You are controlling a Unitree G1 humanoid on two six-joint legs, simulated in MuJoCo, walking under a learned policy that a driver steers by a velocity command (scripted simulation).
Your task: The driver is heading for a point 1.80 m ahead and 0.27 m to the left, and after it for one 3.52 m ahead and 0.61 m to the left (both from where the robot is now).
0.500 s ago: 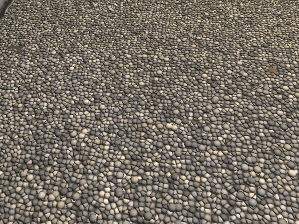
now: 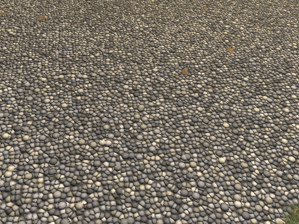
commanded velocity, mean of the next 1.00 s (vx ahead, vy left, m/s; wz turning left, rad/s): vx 0.00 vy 0.00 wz -0.13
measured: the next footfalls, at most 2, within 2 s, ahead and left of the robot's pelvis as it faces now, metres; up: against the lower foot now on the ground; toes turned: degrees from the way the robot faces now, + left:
right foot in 0.22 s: +0.03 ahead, -0.15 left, +0.00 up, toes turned -3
left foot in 0.52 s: +0.03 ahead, +0.10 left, +0.00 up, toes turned -5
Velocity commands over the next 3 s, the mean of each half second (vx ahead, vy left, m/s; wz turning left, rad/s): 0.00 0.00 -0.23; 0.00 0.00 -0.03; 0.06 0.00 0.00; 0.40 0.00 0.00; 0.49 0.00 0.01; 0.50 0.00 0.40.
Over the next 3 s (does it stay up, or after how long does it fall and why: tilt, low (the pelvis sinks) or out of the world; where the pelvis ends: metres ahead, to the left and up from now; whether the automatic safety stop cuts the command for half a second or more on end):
stays up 0.78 -0.08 -0.01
